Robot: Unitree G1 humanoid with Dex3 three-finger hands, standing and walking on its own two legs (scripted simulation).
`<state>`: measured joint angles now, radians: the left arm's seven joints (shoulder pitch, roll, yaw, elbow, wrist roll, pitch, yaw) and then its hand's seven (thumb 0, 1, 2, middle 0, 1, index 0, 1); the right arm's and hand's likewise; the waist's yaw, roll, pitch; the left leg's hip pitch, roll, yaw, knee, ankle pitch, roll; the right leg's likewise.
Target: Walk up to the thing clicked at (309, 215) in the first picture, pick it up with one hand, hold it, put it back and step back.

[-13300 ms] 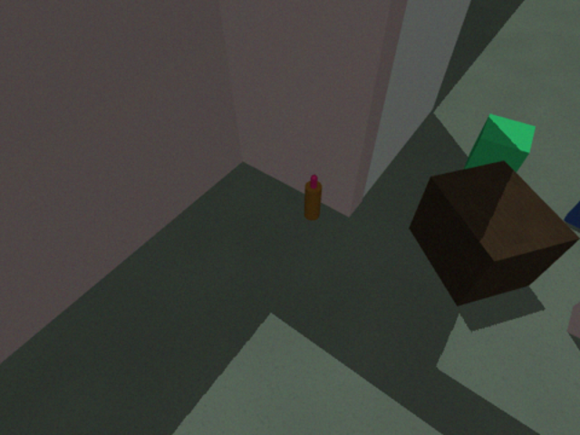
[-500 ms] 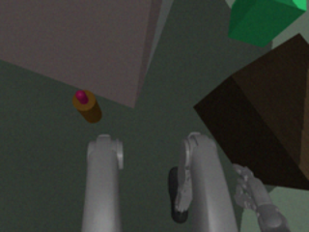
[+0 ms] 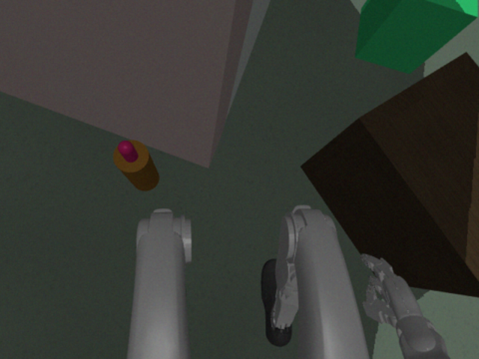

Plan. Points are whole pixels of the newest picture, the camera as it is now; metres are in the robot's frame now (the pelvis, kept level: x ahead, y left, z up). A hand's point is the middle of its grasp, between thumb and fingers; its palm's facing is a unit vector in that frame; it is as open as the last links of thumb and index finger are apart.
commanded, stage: go down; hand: left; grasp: from the side
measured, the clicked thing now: (136, 164) +0.45 +0.22 -0.27
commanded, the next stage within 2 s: none
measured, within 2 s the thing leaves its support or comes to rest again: neither
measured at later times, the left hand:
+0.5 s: hand out of the picture +0.36 +0.41 +0.03, palm faces +0.18 -0.98 -0.06, open 17.6 cm
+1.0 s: hand out of the picture +0.36 +0.41 +0.03, palm faces +0.17 -0.98 -0.06, open 17.6 cm
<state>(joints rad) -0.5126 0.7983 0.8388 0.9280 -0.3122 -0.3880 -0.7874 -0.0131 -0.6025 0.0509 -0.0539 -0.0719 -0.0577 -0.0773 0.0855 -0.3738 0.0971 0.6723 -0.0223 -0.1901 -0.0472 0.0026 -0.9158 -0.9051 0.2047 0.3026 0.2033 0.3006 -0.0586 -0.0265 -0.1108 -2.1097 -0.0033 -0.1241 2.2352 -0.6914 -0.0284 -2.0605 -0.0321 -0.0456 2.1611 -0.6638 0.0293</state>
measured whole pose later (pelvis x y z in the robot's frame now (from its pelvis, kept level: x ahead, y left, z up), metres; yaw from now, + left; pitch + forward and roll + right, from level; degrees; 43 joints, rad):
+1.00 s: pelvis +0.00 +0.00 +0.00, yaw +0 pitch +32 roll -6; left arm -0.51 0.80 0.83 0.95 -0.31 -0.40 -0.79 -0.01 -0.61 0.03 -0.06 -0.09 -0.07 -0.08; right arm 0.08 -0.37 0.10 0.67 -0.02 -0.19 -0.05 0.00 -0.92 -0.90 0.21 0.30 0.20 0.30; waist -0.06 -0.02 -0.11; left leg -2.11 0.00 -0.12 2.24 -0.69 -0.03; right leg -2.07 -0.03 -0.04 2.17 -0.66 0.03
